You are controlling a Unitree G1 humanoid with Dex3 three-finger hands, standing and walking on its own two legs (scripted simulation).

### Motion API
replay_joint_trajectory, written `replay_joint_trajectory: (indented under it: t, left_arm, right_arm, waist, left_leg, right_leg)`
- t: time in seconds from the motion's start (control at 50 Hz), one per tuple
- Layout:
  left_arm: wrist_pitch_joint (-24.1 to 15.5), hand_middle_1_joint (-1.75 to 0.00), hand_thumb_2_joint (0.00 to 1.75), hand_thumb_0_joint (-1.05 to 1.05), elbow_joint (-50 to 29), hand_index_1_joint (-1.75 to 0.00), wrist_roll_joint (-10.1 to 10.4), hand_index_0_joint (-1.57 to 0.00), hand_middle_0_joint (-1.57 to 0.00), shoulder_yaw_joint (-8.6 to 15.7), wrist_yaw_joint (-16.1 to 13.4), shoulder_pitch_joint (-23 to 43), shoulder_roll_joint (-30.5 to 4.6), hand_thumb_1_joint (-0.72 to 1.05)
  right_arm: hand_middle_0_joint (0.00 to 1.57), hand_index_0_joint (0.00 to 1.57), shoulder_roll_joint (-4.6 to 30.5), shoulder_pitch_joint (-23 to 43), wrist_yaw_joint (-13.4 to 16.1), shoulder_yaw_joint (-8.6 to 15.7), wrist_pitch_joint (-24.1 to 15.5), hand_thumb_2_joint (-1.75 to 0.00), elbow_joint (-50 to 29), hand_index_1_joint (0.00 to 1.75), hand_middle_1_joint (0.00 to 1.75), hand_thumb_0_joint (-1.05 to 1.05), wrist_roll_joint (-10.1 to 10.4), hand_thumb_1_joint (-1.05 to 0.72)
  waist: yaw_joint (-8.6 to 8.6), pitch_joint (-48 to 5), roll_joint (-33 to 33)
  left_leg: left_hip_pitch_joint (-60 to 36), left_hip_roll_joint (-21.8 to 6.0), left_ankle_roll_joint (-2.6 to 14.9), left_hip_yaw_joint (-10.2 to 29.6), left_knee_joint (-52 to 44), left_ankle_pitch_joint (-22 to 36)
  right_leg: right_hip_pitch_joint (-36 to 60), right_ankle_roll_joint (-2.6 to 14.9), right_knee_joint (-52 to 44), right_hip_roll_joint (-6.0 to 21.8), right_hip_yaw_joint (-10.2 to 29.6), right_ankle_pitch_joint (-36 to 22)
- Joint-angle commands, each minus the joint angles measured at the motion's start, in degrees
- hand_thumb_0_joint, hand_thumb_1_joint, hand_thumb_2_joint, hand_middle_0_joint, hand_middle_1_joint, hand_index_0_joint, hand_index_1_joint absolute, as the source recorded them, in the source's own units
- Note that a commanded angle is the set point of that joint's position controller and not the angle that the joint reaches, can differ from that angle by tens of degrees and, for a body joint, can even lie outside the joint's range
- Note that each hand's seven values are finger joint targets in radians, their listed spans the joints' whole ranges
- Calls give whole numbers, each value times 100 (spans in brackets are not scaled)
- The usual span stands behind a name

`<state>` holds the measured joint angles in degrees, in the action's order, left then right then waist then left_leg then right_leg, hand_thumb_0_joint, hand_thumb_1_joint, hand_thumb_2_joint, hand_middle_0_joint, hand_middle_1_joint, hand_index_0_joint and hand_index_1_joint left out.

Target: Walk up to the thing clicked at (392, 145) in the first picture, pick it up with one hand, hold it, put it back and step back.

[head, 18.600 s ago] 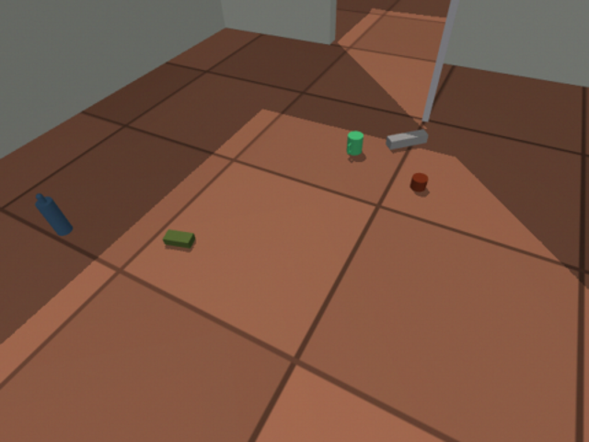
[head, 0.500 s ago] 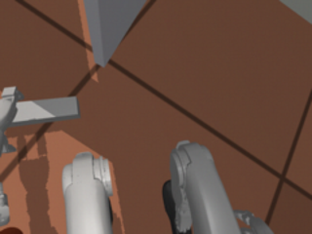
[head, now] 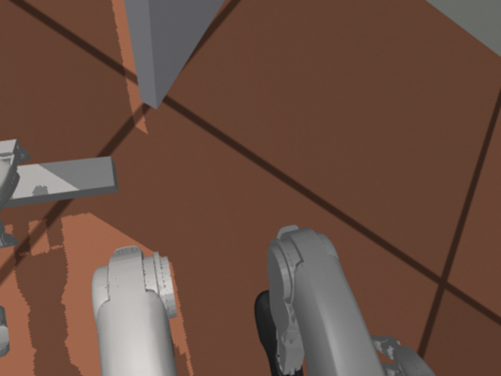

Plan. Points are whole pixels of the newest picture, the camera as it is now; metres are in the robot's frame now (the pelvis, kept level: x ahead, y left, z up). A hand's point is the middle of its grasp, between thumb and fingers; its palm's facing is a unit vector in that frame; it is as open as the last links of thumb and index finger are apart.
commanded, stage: rise first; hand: left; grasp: from above
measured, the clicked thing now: (52, 182) +0.47 +0.34 -0.29
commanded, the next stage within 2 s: approach in 1.28 s
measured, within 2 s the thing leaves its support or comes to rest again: neither
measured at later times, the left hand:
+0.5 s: hand (3, 198) +0.41 +0.37 -0.19, palm faces -0.46 -0.12 -0.88, open 14.1 cm
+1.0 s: hand out of the picture +0.42 +0.37 -0.19, palm faces -0.46 -0.11 -0.88, open 14.2 cm
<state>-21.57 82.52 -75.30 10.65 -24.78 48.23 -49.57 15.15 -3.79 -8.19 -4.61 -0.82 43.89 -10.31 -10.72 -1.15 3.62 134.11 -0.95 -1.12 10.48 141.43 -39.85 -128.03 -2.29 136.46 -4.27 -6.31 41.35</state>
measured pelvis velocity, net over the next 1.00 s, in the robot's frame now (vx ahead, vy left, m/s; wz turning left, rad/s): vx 0.00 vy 0.01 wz -0.03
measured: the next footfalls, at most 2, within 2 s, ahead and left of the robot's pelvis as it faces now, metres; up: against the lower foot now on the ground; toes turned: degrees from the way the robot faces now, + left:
none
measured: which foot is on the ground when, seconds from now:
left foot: down 0.00-1.00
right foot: down 0.00-1.00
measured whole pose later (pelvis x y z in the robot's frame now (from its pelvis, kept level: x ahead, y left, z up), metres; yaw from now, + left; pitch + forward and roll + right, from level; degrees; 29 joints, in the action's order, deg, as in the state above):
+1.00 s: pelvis +0.00 +0.01 +0.00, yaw -2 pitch +31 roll -12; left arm -20.9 83.6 -75.7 10.4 -22.9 50.9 -54.1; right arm 15.5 -4.9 -8.5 -8.1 -1.5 42.2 -11.1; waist -12.8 0.6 4.0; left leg 135.0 -0.7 -0.4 11.7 142.6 -39.6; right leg -127.8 -2.9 136.2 -4.5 -7.4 40.9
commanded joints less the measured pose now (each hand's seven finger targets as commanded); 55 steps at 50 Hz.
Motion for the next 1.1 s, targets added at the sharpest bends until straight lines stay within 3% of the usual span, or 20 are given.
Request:
replay_joint_trajectory:
  t: [0.0, 0.3, 0.38, 0.44, 0.52, 0.62, 0.66, 0.72, 0.82, 0.9, 0.98, 1.08]
  left_arm:
    - [10, -102, 103, 0, -653, -102, 62, -6, -6, 239, -268, 1606, -1771, -56]
    - [113, -105, 100, 0, -458, -104, 62, -7, -6, 214, -194, 1687, -1993, -54]
    - [79, -104, 101, 0, -360, -104, 122, -6, -6, 179, -163, 1738, -1931, -55]
    - [40, -103, 103, 0, -508, -104, 49, -6, -6, 224, -150, 1801, -2183, -56]
    - [48, -104, 102, 0, -427, -104, 50, -6, -6, 179, -146, 1813, -2069, -56]
    - [42, -103, 103, 0, -409, -104, 60, -6, -6, 263, -154, 1777, -2207, -57]
    - [53, -103, 104, 0, -344, -104, 70, -5, -6, 139, -108, 1845, -2093, -57]
    - [56, -103, 103, 0, -559, -103, 32, -6, -7, 229, -92, 1797, -2258, -56]
    - [66, -103, 103, 0, -641, -104, 118, -6, -6, 182, -42, 1850, -2127, -57]
    - [68, -102, 104, 0, -582, -103, 66, -5, -7, 220, -24, 1686, -2239, -58]
    - [39, -102, 104, 0, -827, -103, 70, -5, -6, 217, -19, 1824, -2183, -58]
    - [32, -103, 104, 0, -577, -104, 81, -5, -6, 57, 8, 1814, -2010, -58]
  right_arm:
    - [20, 20, 1500, -1042, 73, 386, -17, -90, -40, 30, 30, 0, -39, -90]
    - [20, 20, 1538, -1034, 79, 225, -35, -90, -74, 30, 30, 0, -106, -90]
    - [20, 20, 1569, -1045, 76, 217, -38, -90, -85, 30, 30, 0, -120, -90]
    - [20, 20, 1583, -1018, 85, 164, -38, -90, -98, 30, 30, 0, -130, -90]
    - [20, 20, 1583, -1107, 66, 165, -55, -90, -75, 30, 30, 0, -140, -90]
    - [20, 20, 1607, -1091, 67, 130, -57, -90, -97, 30, 30, 0, -140, -90]
    - [20, 20, 1608, -1093, 61, 113, -72, -90, -118, 30, 30, 0, -147, -90]
    - [20, 20, 1624, -1066, 68, 108, -52, -90, -147, 30, 30, 0, -145, -90]
    - [20, 20, 1638, -1089, 43, 136, -66, -90, -190, 30, 30, 0, -116, -90]
    - [20, 20, 1620, -1087, 43, 114, -58, -90, -225, 30, 30, 0, -79, -90]
    - [20, 20, 1627, -1131, 35, 103, -33, -90, -201, 30, 30, 0, -94, -90]
    - [20, 20, 1602, -1103, 45, 95, -11, -90, -208, 30, 30, 0, -71, -90]
  waist:
    - [11, -3726, -2014]
    - [-41, -3695, -2088]
    - [-141, -3500, -2013]
    - [-65, -3611, -2242]
    - [-176, -3565, -2149]
    - [-125, -3508, -2287]
    - [-235, -3364, -2226]
    - [-81, -3622, -2389]
    - [-200, -3497, -2392]
    - [-107, -3462, -2335]
    - [-143, -3727, -2427]
    - [-179, -3547, -2276]
  left_leg:
    - [-3096, 31, 245, -578, -1374, 1123]
    - [-3013, 40, 257, -555, -1318, 1160]
    - [-2944, 30, 258, -516, -1328, 1066]
    - [-3039, 24, 243, -520, -1321, 1108]
    - [-3094, 7, 253, -491, -1262, 1209]
    - [-3094, 10, 225, -482, -1355, 1158]
    - [-3004, 0, 233, -458, -1328, 1098]
    - [-3220, -3, 222, -474, -1338, 1218]
    - [-3234, -13, 198, -392, -1424, 1138]
    - [-3077, 3, 220, -448, -1382, 1099]
    - [-3276, 4, 216, -435, -1364, 1350]
    - [-3127, 6, 230, -441, -1364, 1204]
  right_leg:
    - [1481, 404, -1340, -108, -444, -1336]
    - [1581, 397, -1293, -127, -470, -1408]
    - [1473, 391, -1301, -121, -516, -1320]
    - [1524, 406, -1284, -127, -496, -1358]
    - [1520, 391, -1283, -134, -498, -1439]
    - [1497, 406, -1260, -120, -532, -1375]
    - [1429, 397, -1271, -131, -564, -1342]
    - [1525, 398, -1266, -134, -546, -1420]
    - [1379, 406, -1221, -110, -608, -1358]
    - [1462, 407, -1264, -119, -559, -1361]
    - [1552, 393, -1225, -124, -582, -1540]
    - [1479, 394, -1288, -136, -576, -1440]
